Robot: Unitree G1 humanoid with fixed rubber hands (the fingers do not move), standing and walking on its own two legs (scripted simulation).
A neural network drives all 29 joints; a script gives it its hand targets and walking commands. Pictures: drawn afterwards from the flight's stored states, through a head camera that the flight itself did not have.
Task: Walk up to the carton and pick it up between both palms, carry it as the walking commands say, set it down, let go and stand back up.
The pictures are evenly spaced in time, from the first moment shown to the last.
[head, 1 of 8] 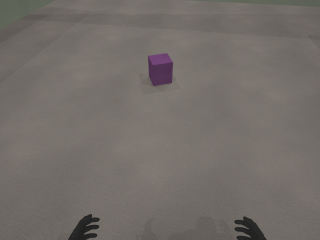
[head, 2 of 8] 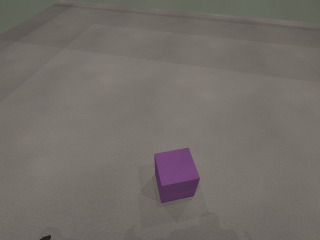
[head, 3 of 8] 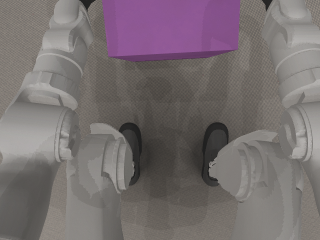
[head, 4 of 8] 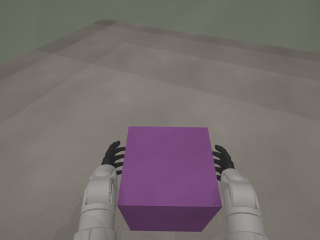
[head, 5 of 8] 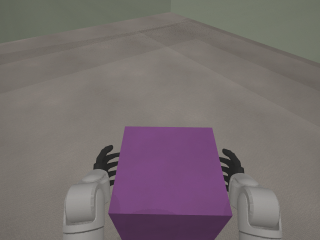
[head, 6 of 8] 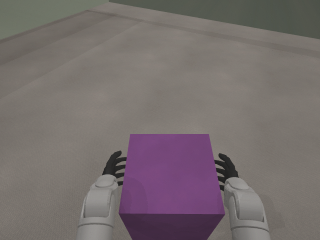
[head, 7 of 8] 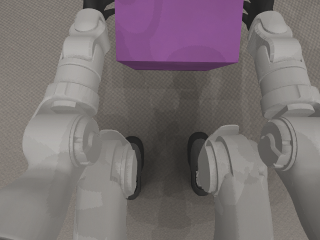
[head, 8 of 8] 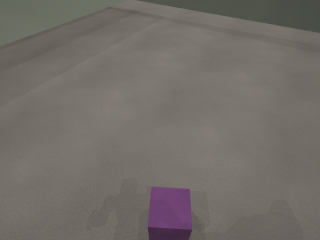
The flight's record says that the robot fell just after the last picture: no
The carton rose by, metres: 0.66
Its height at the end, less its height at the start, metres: +0.00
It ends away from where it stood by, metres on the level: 1.41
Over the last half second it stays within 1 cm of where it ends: yes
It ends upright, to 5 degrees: yes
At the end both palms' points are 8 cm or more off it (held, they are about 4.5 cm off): yes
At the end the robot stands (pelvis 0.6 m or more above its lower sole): yes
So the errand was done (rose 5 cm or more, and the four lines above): yes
